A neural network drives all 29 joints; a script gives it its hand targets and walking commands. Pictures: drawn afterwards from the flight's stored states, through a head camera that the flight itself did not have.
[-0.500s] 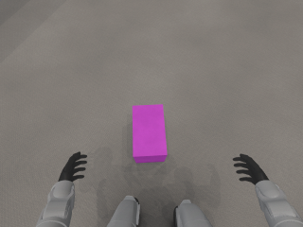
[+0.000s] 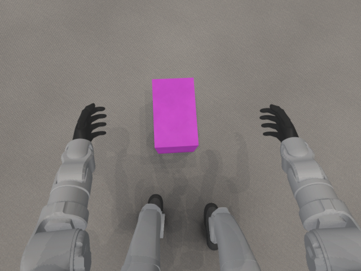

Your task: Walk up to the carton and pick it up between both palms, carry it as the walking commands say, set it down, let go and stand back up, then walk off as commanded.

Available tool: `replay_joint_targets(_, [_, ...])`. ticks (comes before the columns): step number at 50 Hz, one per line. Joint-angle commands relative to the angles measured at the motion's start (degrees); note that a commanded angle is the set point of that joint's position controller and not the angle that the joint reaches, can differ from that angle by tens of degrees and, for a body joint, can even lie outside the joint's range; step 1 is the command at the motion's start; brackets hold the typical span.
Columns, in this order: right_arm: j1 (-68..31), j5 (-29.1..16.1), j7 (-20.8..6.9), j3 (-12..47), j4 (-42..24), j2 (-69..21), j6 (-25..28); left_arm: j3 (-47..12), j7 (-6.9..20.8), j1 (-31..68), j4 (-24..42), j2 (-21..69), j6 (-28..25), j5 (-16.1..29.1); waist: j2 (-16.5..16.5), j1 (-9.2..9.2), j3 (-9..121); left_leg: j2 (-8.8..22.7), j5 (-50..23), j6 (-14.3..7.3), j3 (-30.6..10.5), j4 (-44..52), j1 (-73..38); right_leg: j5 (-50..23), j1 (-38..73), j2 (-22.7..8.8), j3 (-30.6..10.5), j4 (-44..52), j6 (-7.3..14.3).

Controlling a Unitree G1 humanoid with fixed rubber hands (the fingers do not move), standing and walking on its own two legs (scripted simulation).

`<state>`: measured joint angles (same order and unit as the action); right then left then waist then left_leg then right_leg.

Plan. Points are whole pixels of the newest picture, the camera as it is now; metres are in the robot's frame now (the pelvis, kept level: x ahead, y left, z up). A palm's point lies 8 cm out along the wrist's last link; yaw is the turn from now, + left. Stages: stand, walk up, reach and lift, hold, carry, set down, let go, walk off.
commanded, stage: reach and lift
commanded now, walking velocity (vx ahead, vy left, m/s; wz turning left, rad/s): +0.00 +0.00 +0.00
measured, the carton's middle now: (174, 118) +0.56 +0.03 -0.59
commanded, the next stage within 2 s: none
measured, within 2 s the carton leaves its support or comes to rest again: neither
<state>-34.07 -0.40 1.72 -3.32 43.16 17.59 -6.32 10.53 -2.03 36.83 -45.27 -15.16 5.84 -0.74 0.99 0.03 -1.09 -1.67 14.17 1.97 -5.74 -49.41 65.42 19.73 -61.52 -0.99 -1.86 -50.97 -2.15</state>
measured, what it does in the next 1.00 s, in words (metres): lowers itself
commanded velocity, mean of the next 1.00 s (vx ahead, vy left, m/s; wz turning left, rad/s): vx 0.00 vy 0.00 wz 0.00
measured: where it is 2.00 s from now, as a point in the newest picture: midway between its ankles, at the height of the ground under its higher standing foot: (183, 230)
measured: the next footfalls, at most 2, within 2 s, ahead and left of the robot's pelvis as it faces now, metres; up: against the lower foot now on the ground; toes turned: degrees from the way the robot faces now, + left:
none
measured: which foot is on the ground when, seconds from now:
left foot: down 0.00-1.00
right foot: down 0.00-1.00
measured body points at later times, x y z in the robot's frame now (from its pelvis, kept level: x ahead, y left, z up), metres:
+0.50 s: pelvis +0.00 -0.01 -0.02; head +0.33 +0.00 +0.29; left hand +0.52 +0.19 -0.16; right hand +0.52 -0.19 -0.15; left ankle +0.07 +0.13 -0.67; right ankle +0.02 -0.15 -0.67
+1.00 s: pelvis -0.01 +0.00 -0.07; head +0.37 +0.00 +0.18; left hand +0.53 +0.19 -0.26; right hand +0.52 -0.18 -0.25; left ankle +0.07 +0.13 -0.67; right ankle +0.03 -0.15 -0.67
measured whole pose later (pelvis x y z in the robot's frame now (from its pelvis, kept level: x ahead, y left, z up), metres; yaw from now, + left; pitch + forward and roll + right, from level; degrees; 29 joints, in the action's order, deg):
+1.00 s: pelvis -0.01 +0.00 -0.07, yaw -3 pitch +54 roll -3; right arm -70.4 -0.2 3.1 -13.5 49.0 14.5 -7.2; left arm 26.3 -2.6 73.6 -52.8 -13.1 4.0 -8.1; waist 0.4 0.0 -1.7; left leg -1.2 15.3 2.1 -5.7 -60.5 99.4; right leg 20.5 -95.8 0.2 -1.9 -62.3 -2.2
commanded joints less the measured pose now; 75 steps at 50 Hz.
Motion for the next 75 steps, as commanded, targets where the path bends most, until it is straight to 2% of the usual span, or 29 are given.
replay_joint_targets(1, [-23.7, -4.7, -1.0, -9.8, -0.4, 6.8, 1.9, 7.2, -2.0, 18.5, 4.4, -3.6, -1.2, -0.3, -6.9, -4.05, 40.8, -1.4, -18.1, 1.6, 7.4, -3.0, -29.5, -10.6, -2.7, 5.6, 5.0, -0.2, -0.4])
replay_joint_targets(8, [-32.7, -4.2, 0.6, -11.2, -4.7, 6.6, 3.6, 10.1, -2.8, 31.1, 8.6, -6.7, -3.5, -1.8, -4.8, -4.28, 59.9, -2.1, -34.7, 0.9, 7.4, -7.1, -32.1, -24.3, 0.3, 6.3, 3.7, -2.3, -1.2])
replay_joint_targets(9, [-33.6, -3.4, 1.1, -11.3, -2.9, 6.7, 3.7, 12.6, -2.8, 32.7, 6.1, -8.1, -3.3, -2.2, -2.2, -3.58, 59.9, -1.9, -35.0, 0.4, 7.4, -9.1, -30.7, -23.0, -2.9, 6.1, 3.9, -2.8, -1.9])
replay_joint_targets(11, [-36.9, -5.6, 1.5, -10.3, -3.4, 5.0, 3.3, 11.6, -2.7, 35.3, 5.8, -6.2, -3.2, -1.7, -6.0, -4.98, 58.4, -1.8, -34.8, 0.0, 8.1, -7.6, -29.3, -24.3, -2.4, 5.6, 2.6, -2.2, -1.1])
replay_joint_targets(19, [-48.5, -4.1, 2.4, -10.0, -5.0, 1.8, 1.6, 13.7, -1.6, 40.8, -0.9, -6.0, -2.8, -1.3, 1.5, -5.49, 63.2, -2.2, -33.9, -1.1, 8.9, -6.4, -20.2, -30.7, 5.8, 6.3, 2.6, -2.8, -1.6])
replay_joint_targets(25, [-52.1, -1.7, 2.4, -14.1, 2.3, 2.9, 0.5, 16.7, -2.4, 49.2, 0.5, -7.5, -3.1, -6.9, -5.1, -7.48, 60.4, -1.4, -41.6, -0.5, 8.1, -7.8, -28.0, -29.6, -7.0, 6.9, 2.5, -1.9, -1.9])
replay_joint_targets(27, [-52.3, -1.2, 1.9, -11.9, 3.2, -2.1, -0.3, 17.3, -1.1, 49.4, 0.5, -5.6, -3.2, -5.1, -1.0, -6.36, 58.6, -1.1, -39.9, -1.0, 8.1, -6.8, -23.0, -31.7, -5.1, 6.0, 1.4, -0.1, -1.7])
replay_joint_targets(29, [-52.3, -1.1, 1.8, -14.1, 4.0, -1.3, -0.3, 14.4, -0.2, 49.3, -0.4, -2.2, -2.8, -4.7, -5.2, -3.96, 59.2, -1.4, -40.4, -0.6, 8.2, -8.4, -23.6, -32.2, -5.6, 6.3, 1.6, -1.5, -1.2])
replay_joint_targets(31, [-53.1, -1.1, 1.2, -13.3, 0.8, -1.9, 0.2, 16.0, -0.3, 49.2, 1.3, -3.2, -3.1, -6.2, -6.8, -6.6, 63.5, -0.8, -44.3, -0.3, 7.3, -9.1, -28.8, -32.9, -8.6, 6.3, 2.5, -2.1, -1.3])
replay_joint_targets(33, [-50.4, 2.1, 1.5, -15.1, 0.9, -3.1, 0.6, 19.0, -0.2, 46.6, -2.2, -3.4, -3.2, -6.7, -1.5, -4.99, 59.7, -0.7, -42.6, -1.2, 6.1, -10.0, -25.1, -33.5, -9.8, 5.5, 2.5, -1.5, -1.8])
replay_joint_targets(34, [-50.8, 3.0, 1.5, -16.0, 1.0, -2.2, 1.1, 19.5, -0.4, 47.6, 0.7, -2.4, -3.9, -7.8, -3.8, -6.46, 61.5, -1.6, -44.2, -0.2, 6.5, -10.7, -23.2, -36.7, -9.7, 5.5, 1.9, -2.3, -0.9])
replay_joint_targets(38, [-51.3, 4.9, 1.6, -18.6, 3.1, -1.2, 1.0, 21.1, 0.0, 45.1, -4.4, -2.1, -4.0, -10.1, -4.5, -7.24, 53.6, -1.3, -35.2, 0.6, 7.6, -11.2, -11.9, -31.4, -14.1, 5.1, 2.7, -5.5, -0.9])
replay_joint_targets(39, [-51.4, 5.7, 1.4, -19.3, 0.4, -0.5, 1.7, 21.9, 0.1, 45.8, -1.7, -1.8, -4.2, -9.1, -1.5, -4.79, 57.0, -1.2, -37.0, 0.5, 7.6, -13.4, -11.0, -34.3, -11.2, 5.7, 2.8, -6.8, -0.9])
replay_joint_targets(42, [-55.8, 3.4, 1.7, -16.0, -1.9, -2.9, 1.6, 22.1, -0.7, 50.4, 1.4, -5.2, -5.3, -9.3, -2.4, -8.98, 63.0, -1.2, -38.6, 0.2, 8.1, -17.3, -10.1, -35.0, -12.9, 5.6, 1.7, -11.0, -0.7])
replay_joint_targets(44, [-56.9, 2.5, 1.8, -17.1, -3.5, -0.9, 1.5, 20.4, -0.3, 52.3, 1.4, -4.4, -4.7, -8.4, -3.2, -7.04, 63.6, -1.2, -36.4, 0.2, 7.4, -19.3, -9.0, -32.3, -16.3, 5.7, 1.8, -13.3, -0.7])
replay_joint_targets(47, [-62.3, 0.2, 2.6, -14.3, -8.6, 0.6, 1.8, 19.9, -1.2, 54.7, 4.0, -4.6, -4.3, -6.4, -1.1, -8.09, 69.1, -1.4, -35.3, 0.7, 7.0, -23.5, -11.2, -27.7, -20.0, 6.3, 3.1, -16.9, -0.9])
replay_joint_targets(49, [-59.0, 0.5, 3.0, -14.4, -2.6, 2.1, 1.6, 18.6, -1.2, 53.0, 0.6, -3.7, -3.5, -5.8, -2.4, -6.69, 66.6, -1.5, -34.9, 0.9, 7.3, -27.1, -10.0, -24.3, -23.2, 7.0, 4.2, -20.2, -1.5])
replay_joint_targets(50, [-63.3, -1.8, 3.4, -13.5, -7.8, 0.9, 1.2, 17.9, -1.7, 58.4, 5.8, -5.4, -3.6, -4.8, -6.8, -8.81, 72.6, -1.3, -36.3, 0.9, 7.4, -27.9, -15.0, -22.1, -26.9, 6.5, 3.8, -19.8, -0.9])
replay_joint_targets(52, [-64.2, -2.0, 4.3, -12.1, -4.3, 2.8, 0.2, 17.8, -2.6, 57.6, 1.4, -7.7, -2.4, -5.6, -3.9, -9.81, 72.4, -1.6, -31.7, 0.6, 8.2, -29.5, -8.5, -21.7, -21.1, 7.1, 3.9, -23.6, -0.8])
replay_joint_targets(54, [-66.2, -2.0, 3.7, -13.2, -2.4, 5.2, -0.3, 14.9, -2.8, 61.0, 1.1, -5.7, -1.3, -4.2, -5.5, -6.66, 70.4, -1.4, -29.1, 0.4, 7.0, -32.9, -12.2, -12.0, -30.9, 7.5, 5.9, -27.2, -1.1])
replay_joint_targets(57, [-73.8, -3.4, 5.2, -10.5, -8.1, 8.1, -0.8, 15.5, -4.5, 65.9, 2.4, -12.3, -0.6, -4.5, -4.5, -10.21, 78.5, -2.2, -26.5, 0.2, 8.2, -36.2, -11.0, -12.6, -24.1, 8.2, 5.8, -32.5, -0.8])
replay_joint_targets(60, [-78.2, -5.2, 5.8, -8.4, -5.1, 9.9, -2.5, 12.0, -4.3, 72.6, 0.5, -12.4, 1.0, -0.1, -4.7, -7.69, 80.3, -2.3, -17.3, 0.1, 9.5, -40.5, -8.5, -6.6, -22.4, 7.7, 6.3, -37.0, -0.9])
replay_joint_targets(62, [-83.5, -7.9, 6.0, -3.9, -6.2, 10.1, -3.4, 10.0, -4.9, 75.8, -0.7, -14.0, 1.5, 1.6, -5.0, -10.46, 85.8, -2.4, -16.2, -0.2, 10.5, -43.5, -9.6, -7.2, -16.6, 7.4, 5.6, -40.0, -0.4])
replay_joint_targets(63, [-85.1, -7.8, 6.6, -4.4, -7.6, 13.2, -3.4, 7.8, -5.1, 78.3, -0.2, -14.2, 2.0, 3.6, -5.0, -7.63, 86.8, -2.3, -14.2, -0.3, 10.1, -44.5, -9.8, -5.4, -17.3, 7.7, 6.8, -41.8, -0.4])
replay_joint_targets(65, [-91.1, -8.4, 8.5, -2.8, -11.4, 16.7, -4.9, 6.2, -5.5, 84.2, 2.8, -18.9, 3.4, 5.8, -3.7, -7.58, 96.0, -2.3, -15.6, -0.5, 11.2, -48.6, -10.6, -8.9, -8.6, 7.1, 6.8, -45.4, -0.4])
replay_joint_targets(66, [-88.2, -10.2, 8.5, -0.1, -4.8, 14.5, -6.3, 5.8, -5.7, 82.7, -1.8, -20.5, 4.0, 5.5, -3.5, -9.96, 87.7, -2.3, -12.4, -1.1, 11.5, -49.1, -6.5, -4.8, -13.7, 6.7, 6.4, -46.4, -0.6])
replay_joint_targets(67, [-87.8, -8.9, 8.2, -0.7, -2.6, 14.0, -6.0, 3.0, -5.0, 82.7, -2.7, -16.2, 3.9, 8.2, -4.6, -6.53, 84.5, -1.9, -13.9, -0.7, 11.3, -50.5, -5.0, -6.5, -15.0, 6.3, 6.4, -47.8, -0.2])
replay_joint_targets(70, [-90.5, -7.4, 8.4, -2.4, -2.0, 16.0, -5.9, 4.7, -5.1, 84.1, -6.5, -18.0, 3.6, 6.6, -3.3, -6.55, 73.9, -1.9, -9.0, -1.0, 11.6, -52.5, 4.0, -4.1, -19.5, 6.3, 6.0, -50.2, -0.4])
replay_joint_targets(75, [-86.4, -6.5, 6.0, 0.4, 9.7, 11.0, -5.0, 8.7, -3.7, 80.8, -15.0, -19.8, 0.8, 2.5, -1.4, -11.17, 54.1, -1.2, -4.9, -1.1, 12.1, -56.4, 16.3, -2.1, -24.9, 5.6, 3.4, -53.2, -0.8])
